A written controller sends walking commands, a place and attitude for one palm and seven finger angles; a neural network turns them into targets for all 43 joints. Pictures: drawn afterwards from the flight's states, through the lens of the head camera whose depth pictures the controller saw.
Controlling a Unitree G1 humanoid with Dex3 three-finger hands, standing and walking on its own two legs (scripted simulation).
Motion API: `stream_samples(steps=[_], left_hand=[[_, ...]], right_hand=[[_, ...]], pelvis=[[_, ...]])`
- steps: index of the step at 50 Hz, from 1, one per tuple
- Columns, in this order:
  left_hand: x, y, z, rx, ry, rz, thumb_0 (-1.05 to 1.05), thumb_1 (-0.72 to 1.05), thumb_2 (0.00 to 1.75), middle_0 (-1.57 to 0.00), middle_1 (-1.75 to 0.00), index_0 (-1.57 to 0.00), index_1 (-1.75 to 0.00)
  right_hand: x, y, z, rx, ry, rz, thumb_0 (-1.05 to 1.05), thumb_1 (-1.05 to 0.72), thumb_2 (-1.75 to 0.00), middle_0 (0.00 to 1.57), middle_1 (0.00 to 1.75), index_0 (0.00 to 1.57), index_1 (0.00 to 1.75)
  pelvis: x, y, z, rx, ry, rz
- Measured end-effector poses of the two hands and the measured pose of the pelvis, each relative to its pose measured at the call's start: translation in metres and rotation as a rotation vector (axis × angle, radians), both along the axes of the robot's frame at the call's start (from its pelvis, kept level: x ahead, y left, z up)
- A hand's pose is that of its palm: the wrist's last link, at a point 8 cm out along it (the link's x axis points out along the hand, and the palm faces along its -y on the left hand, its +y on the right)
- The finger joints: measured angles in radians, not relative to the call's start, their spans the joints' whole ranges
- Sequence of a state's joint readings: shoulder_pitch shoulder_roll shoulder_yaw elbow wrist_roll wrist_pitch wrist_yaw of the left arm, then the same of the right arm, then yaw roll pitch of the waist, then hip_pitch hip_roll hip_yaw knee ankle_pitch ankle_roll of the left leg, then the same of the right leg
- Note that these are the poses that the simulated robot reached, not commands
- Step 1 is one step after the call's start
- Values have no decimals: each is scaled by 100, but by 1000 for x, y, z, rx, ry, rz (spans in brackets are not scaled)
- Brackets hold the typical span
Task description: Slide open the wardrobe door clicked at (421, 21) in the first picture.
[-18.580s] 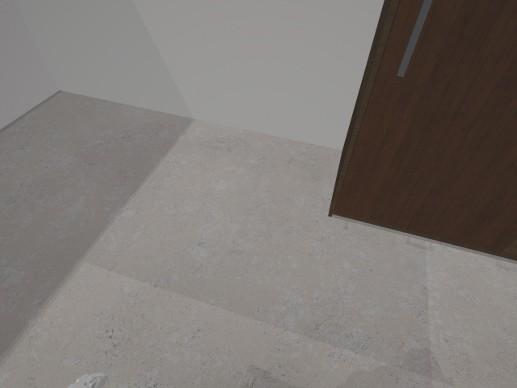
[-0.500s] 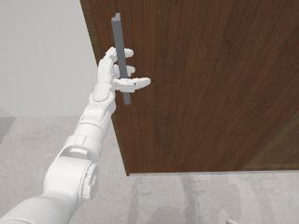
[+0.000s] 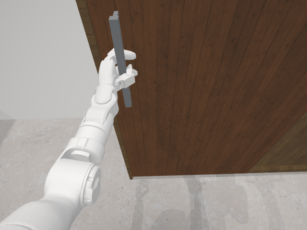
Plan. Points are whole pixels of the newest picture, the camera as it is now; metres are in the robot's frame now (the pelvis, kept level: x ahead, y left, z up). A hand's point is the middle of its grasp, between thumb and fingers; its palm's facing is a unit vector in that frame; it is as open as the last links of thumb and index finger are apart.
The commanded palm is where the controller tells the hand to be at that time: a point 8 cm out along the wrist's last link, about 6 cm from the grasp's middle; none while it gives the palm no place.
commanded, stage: grip the handle and tug to test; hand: left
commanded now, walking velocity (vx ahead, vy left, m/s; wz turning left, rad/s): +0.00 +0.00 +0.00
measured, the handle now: (123, 66) +0.51 +0.08 +0.16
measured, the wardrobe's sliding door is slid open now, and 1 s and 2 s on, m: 0.00 0.00 0.00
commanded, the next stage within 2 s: tug the door sideways, standing still in 0.58 s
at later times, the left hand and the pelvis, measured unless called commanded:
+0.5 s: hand (131, 76) +0.46 +0.06 +0.16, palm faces -0.01 -1.00 +0.01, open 5.3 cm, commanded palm +0.41 +0.11 +0.17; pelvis +0.02 -0.01 +0.00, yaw -1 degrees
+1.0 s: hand (131, 76) +0.46 +0.06 +0.17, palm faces +0.03 -1.00 -0.02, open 5.4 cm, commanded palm +0.43 +0.08 +0.17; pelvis +0.04 -0.01 +0.00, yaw +2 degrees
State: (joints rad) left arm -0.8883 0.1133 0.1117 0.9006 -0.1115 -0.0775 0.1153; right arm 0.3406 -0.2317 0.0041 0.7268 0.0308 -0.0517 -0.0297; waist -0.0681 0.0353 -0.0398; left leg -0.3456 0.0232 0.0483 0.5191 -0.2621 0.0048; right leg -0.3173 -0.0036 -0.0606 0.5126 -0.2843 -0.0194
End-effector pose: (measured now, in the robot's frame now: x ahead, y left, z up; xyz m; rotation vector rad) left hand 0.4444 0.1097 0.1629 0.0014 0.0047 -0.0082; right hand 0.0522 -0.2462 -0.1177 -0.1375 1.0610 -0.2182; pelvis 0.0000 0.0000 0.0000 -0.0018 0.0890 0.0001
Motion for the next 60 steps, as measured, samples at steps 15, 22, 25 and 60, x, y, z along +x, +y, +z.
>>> stream_samples(steps=[15,22,25,60], left_hand=[[-1,0,0,-8,-1,0,1,79,83,-40,-140,-41,-140],[-2,0,0,-13,-7,-2,2,80,81,-37,-140,-40,-140],[-3,0,0,-14,-10,-1,2,80,81,-36,-140,-38,-140],[-8,-3,4,44,26,47,2,79,83,-36,-140,-32,-140]], right_hand=[[28,-6,5,7,-60,12,0,-91,-90,20,30,20,30],[46,-7,9,13,-88,13,1,-91,-90,20,30,20,30],[55,-7,10,19,-101,15,1,-91,-90,20,30,20,30],[86,11,0,49,-66,143,0,-91,-90,20,30,20,30]], pelvis=[[8,-6,2,5,-4,-8],[18,-8,3,7,-6,-16],[23,-8,3,7,-8,-18],[24,-12,1,9,-16,56]])
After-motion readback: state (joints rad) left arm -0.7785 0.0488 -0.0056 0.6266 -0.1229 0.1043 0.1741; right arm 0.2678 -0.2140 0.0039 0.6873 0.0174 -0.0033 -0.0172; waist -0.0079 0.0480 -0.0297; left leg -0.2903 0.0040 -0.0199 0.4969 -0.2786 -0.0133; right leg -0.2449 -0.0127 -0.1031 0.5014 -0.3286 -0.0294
